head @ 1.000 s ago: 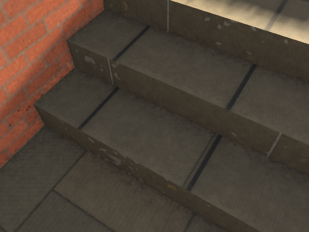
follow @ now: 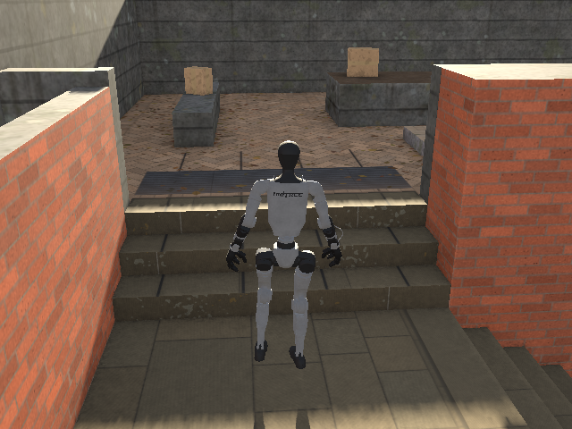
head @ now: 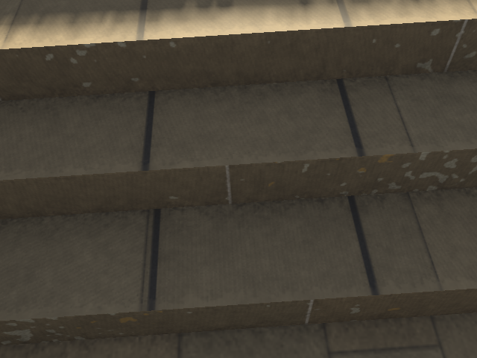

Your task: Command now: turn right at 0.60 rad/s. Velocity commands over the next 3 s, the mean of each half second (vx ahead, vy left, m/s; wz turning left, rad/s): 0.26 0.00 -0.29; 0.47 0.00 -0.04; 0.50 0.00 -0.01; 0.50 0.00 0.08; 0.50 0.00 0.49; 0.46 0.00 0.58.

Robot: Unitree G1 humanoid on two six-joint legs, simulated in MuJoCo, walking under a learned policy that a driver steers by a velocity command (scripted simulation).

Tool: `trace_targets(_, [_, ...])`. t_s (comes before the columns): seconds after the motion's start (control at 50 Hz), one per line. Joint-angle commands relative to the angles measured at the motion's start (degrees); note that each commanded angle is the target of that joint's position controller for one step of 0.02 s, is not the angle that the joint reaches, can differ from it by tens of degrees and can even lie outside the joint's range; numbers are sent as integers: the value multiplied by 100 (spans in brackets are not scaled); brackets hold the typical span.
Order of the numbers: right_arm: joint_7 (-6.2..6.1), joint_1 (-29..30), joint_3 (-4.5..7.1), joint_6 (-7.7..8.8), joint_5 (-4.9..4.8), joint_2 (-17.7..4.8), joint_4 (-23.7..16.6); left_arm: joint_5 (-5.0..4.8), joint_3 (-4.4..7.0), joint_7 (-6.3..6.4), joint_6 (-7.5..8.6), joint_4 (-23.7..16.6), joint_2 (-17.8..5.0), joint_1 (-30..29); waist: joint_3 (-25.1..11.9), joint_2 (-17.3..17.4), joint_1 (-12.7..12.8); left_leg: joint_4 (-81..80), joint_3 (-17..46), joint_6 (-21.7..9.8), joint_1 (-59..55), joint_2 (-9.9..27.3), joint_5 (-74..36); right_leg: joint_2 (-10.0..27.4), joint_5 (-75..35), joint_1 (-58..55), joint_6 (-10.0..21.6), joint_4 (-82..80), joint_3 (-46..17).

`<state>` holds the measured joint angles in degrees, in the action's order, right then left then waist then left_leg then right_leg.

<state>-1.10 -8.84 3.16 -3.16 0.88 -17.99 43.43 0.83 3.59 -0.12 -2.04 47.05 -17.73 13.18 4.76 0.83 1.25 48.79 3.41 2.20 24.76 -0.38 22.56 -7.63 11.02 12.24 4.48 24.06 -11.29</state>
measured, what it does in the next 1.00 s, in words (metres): walks ahead: left foot, then right foot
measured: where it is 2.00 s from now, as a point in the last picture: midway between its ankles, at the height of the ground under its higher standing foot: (280, 153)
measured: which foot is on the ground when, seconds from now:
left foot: up 0.00-0.14, down 0.16-0.64, up 0.66-1.00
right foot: down 0.00-0.14, up 0.16-0.60, down 0.62-1.00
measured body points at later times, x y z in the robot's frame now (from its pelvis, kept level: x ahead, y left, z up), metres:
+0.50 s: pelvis +0.11 +0.02 +0.00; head +0.13 +0.04 +0.45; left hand +0.29 +0.25 -0.13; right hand +0.04 -0.24 -0.13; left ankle +0.02 +0.13 -0.74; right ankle +0.17 -0.12 -0.70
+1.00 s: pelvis +0.30 -0.05 +0.00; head +0.30 -0.06 +0.45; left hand +0.30 +0.20 -0.14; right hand +0.38 -0.31 -0.13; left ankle +0.31 +0.06 -0.56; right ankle +0.24 -0.10 -0.74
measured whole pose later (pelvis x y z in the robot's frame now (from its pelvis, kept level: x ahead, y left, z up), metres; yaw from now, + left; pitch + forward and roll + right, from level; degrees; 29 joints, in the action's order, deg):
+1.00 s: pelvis +0.30 -0.05 +0.00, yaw -8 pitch +2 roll -1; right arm 0.1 -10.3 1.6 0.5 2.8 -12.8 51.6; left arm 1.4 0.8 0.6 5.4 59.4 -11.9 24.3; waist -2.3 2.1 1.3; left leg 92.3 -2.4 -1.1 45.2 4.1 19.9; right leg -6.0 12.9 4.5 6.5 15.6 2.9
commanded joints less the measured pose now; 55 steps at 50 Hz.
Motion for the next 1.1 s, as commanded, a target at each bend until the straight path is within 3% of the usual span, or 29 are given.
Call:
trace_targets(0.02, [-55,161,93,135,-42,-516,-443,37,286,27,45,-232,-1112,103,-580,-725,63,-307,76,-78,215,-117,104,1617,-1878,-683,907,-329,-1842])
trace_targets(0.06, [-65,32,71,183,-45,-536,-428,42,299,15,32,-193,-1111,68,-750,-727,20,-679,48,-158,-233,-198,170,1537,-1471,-586,847,-308,-1938])
trace_targets(0.1, [-56,-159,34,233,-42,-467,-368,58,273,-8,3,-157,-1008,-82,-680,-772,-124,-1449,-52,-259,-1065,-285,125,1291,284,2,717,-423,-2017])
trace_targets(0.12, [-74,-397,4,266,-38,-355,-274,49,245,-2,-14,-158,-926,-242,-553,-695,-348,-2209,-153,-318,-1776,-303,-277,1067,1159,530,555,-351,-1922])
trace_targets(0.14, [-127,-536,-1,323,0,-379,-222,27,176,27,10,-153,-708,-234,-431,-390,-461,-2891,42,-397,-2428,-90,-319,771,1930,1139,316,-43,-1670])
trace_targets(0.16, [-192,-714,20,387,95,-692,-237,9,21,41,70,-201,-191,-55,-571,735,-439,-3690,1526,-602,-2972,1172,950,193,2587,1764,-11,1344,-846])
trace_targets(0.18, [-175,-784,180,406,150,-1388,-209,54,39,66,143,-297,-364,-219,-312,1083,-491,-4379,3306,-1119,-2557,2067,2164,-510,2174,2496,-105,2384,-92])
trace_targets(0.2, [-123,-760,215,408,157,-1303,-41,179,107,72,185,-304,-719,-283,51,669,-277,-4329,3426,-1400,-1952,2184,2486,74,1750,2461,-103,2964,-185])
trace_targets(0.22, [-56,-552,116,455,75,-891,-24,160,116,15,225,-138,-751,-139,264,519,-124,-4349,2973,-1336,-1829,1850,2215,211,1336,2383,-150,3104,-183])
trace_targets(0.24, [-8,-385,70,505,36,-687,-13,147,98,-53,255,4,-702,12,329,553,-25,-4340,2350,-1181,-1875,1494,1595,291,1001,2314,-246,3149,-73])
trace_targets(0.28, [-2,-536,34,616,17,-549,104,222,73,-160,313,128,-625,-6,125,640,-103,-4273,1603,-1091,-2148,1137,506,324,572,2293,-349,3376,215])
trace_targets(0.42, [86,-1517,49,817,-20,-405,731,217,-103,-265,424,-135,-265,-1262,126,524,-529,-4216,922,-1314,-2814,1140,-1498,873,10,2891,-621,2484,1072])
trace_targets(0.5, [104,-1762,39,835,18,-437,967,154,-234,-284,490,-298,-29,-1768,14,666,-589,-3762,465,-1217,-2569,1070,-3331,761,115,2049,-498,1310,1508])
trace_targets(0.56, [106,-1632,43,841,20,-508,1006,100,-224,-182,532,-212,-121,-1456,-234,746,-329,-3200,423,-1088,-2382,1182,-4866,538,-2,974,-183,626,1605])
trace_targets(0.58, [117,-1480,26,839,-28,-488,979,97,-183,-133,563,-55,-207,-959,-508,665,-58,-2635,334,-985,-2391,1114,-5636,418,-205,349,-25,268,1587])
trace_targets(0.6, [130,-1373,-5,844,-95,-453,967,158,-119,-69,625,183,-343,-244,-930,452,288,-1809,128,-846,-2135,926,-5672,452,-576,-643,125,-114,1533])
trace_targets(0.62, [124,-1190,-75,877,-136,-317,794,271,-31,28,680,338,-645,489,-1437,150,617,-819,55,-708,-1256,750,-4295,1254,-386,-1862,297,-232,739])
trace_targets(0.64, [153,-1489,-259,886,-235,320,544,319,119,80,655,408,-1266,971,-1960,-1313,508,887,-490,-449,511,-59,-684,2939,-672,-3178,913,-465,-1511])
trace_targets(0.66, [41,-1569,-98,767,-85,-301,766,123,148,12,595,537,-1157,967,-1852,-807,429,1624,-130,-575,715,-122,504,3018,-391,-2561,1076,-804,-2059])
trace_targets(0.68, [56,-1488,-67,730,7,-326,817,50,39,-39,568,399,-754,355,-1176,-571,120,1844,4,-633,807,167,141,2682,106,-1851,993,-912,-1359])
trace_targets(0.7, [101,-1344,-111,744,34,-175,854,27,-60,-62,585,302,-369,-80,-755,-464,-9,1690,-22,-620,742,349,-187,2380,109,-1178,895,-1191,-834])
trace_targets(0.74, [144,-1265,-118,680,137,-77,892,17,-137,-21,664,338,-150,-240,-444,-570,-226,1503,-178,-510,393,487,-522,1956,-947,-495,679,-1430,-137])
trace_targets(0.78, [192,-1342,-131,613,163,38,945,13,-134,-17,754,490,-199,10,-720,-519,-300,1864,-332,-424,288,386,-655,1891,-2226,-513,751,-1270,214])
trace_targets(0.82, [228,-1118,-113,583,176,62,886,-36,-140,-12,802,604,-211,154,-685,-435,-326,1864,-347,-360,570,445,-833,1859,-2439,-483,797,-1277,422])
trace_targets(0.86, [251,-775,-111,544,208,93,817,-32,-163,9,807,710,-174,380,-550,-528,-237,2017,-486,-284,971,469,-981,1859,-2235,-533,844,-1341,395])
trace_targets(0.9, [191,-732,-124,472,193,232,829,18,-166,28,787,886,-106,808,-561,-712,-178,3204,-635,-287,1453,426,-796,1953,-1497,-545,1144,-1368,180])
trace_targets(0.98, [68,433,-107,428,197,259,308,71,-143,114,786,1187,-155,1612,11,-230,57,5254,-507,-332,4030,517,-75,2282,-184,-1557,1474,-1472,-500])
trace_targets(1.04, [29,1043,-203,417,174,461,-179,143,-163,195,862,1335,-134,1932,145,-147,114,6514,-288,-490,5509,498,677,2496,44,-2104,1370,-1406,-603])
trace_targets(1.1, [-100,1976,-451,439,65,880,-887,156,-217,186,932,1613,-143,2301,389,-366,269,8049,-128,-797,7158,295,1838,2792,151,-2423,1143,-1369,-548])
Next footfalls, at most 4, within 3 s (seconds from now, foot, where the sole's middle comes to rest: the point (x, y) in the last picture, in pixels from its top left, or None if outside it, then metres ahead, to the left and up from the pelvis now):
0.16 left None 0.06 0.12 -0.78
0.62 right None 0.28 -0.11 -0.78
1.28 left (243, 255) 0.65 0.06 -0.61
1.84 right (317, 120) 0.97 -0.15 -0.43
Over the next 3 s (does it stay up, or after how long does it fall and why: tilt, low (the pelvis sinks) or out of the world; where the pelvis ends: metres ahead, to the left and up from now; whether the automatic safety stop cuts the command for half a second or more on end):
stays up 1.48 0.02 0.50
